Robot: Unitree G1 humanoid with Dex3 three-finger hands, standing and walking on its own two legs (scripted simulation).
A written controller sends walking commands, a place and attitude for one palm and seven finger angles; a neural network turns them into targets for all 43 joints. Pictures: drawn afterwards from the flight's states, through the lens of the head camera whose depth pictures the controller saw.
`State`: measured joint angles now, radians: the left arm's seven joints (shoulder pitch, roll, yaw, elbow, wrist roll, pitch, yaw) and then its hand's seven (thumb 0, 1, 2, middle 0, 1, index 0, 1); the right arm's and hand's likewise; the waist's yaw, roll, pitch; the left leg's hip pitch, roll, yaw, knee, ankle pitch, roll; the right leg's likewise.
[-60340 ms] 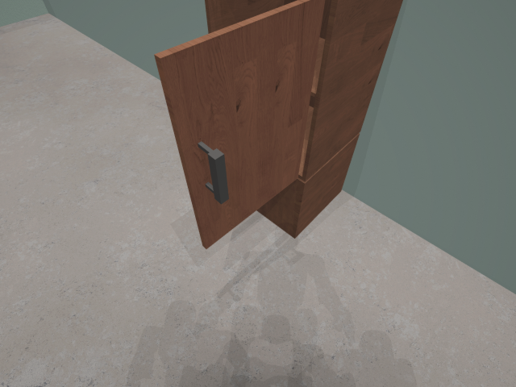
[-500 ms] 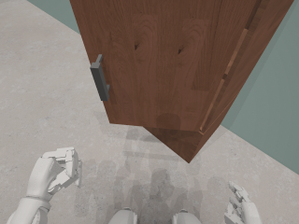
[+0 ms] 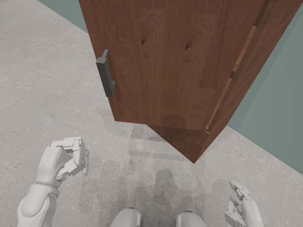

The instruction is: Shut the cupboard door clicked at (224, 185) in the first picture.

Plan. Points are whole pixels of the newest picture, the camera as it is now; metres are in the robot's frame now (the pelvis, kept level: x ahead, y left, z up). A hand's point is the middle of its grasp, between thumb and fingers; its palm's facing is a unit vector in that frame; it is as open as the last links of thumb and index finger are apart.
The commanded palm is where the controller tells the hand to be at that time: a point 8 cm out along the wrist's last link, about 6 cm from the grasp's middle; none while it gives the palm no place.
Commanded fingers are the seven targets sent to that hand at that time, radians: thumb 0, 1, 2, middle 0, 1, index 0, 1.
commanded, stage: bring the fist close to the handle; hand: left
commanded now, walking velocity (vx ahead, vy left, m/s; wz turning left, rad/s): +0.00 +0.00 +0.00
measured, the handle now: (108, 74) +0.54 +0.18 +0.07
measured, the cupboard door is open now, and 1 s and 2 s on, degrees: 36 36 29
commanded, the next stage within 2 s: push the door shut along its arc in 1.22 s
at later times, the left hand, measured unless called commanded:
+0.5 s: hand (101, 121) +0.36 +0.16 +0.07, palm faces -0.08 -1.00 -0.02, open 3.1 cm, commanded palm +0.35 +0.22 +0.07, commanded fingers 0.00 0.90 0.90 -1.30 -1.50 -1.30 -1.50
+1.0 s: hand (114, 96) +0.45 +0.15 +0.07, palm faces -0.07 -1.00 -0.02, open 3.1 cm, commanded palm +0.42 +0.20 +0.07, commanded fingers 0.00 0.90 0.90 -1.30 -1.50 -1.30 -1.50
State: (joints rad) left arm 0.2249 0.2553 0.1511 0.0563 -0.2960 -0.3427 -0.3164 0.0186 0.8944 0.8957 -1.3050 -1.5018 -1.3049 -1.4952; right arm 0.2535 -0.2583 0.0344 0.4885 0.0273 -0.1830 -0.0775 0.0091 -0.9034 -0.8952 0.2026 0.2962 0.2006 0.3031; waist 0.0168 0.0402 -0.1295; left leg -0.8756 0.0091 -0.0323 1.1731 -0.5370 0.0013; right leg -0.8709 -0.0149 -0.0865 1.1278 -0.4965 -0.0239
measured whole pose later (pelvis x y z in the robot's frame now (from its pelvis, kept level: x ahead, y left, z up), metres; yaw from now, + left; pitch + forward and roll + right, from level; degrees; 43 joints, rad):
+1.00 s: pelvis +0.00 +0.00 +0.01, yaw -2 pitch +18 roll +0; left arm -0.59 0.30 0.28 0.88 -0.17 -0.41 -0.22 0.02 0.90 0.90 -1.30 -1.50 -1.30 -1.49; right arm 0.35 -0.27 0.00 0.61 0.01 -0.03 -0.02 0.01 -0.91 -0.89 0.20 0.30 0.20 0.30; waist -0.08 0.03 -0.13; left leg -0.92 0.02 0.02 1.09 -0.50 0.01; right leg -0.95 0.00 -0.03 1.07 -0.45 -0.02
